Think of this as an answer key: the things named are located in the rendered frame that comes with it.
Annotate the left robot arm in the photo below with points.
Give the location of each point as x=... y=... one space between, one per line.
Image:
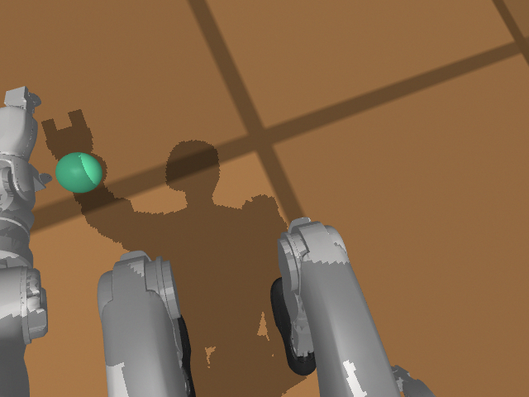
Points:
x=23 y=303

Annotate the left robot foot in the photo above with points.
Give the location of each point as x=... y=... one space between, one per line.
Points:
x=186 y=357

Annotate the right robot hand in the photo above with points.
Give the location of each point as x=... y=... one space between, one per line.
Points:
x=409 y=386

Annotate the right robot foot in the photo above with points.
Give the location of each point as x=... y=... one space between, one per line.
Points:
x=298 y=364

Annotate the ball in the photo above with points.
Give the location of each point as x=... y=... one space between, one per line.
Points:
x=78 y=172

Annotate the left robot hand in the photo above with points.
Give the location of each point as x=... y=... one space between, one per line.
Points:
x=18 y=129

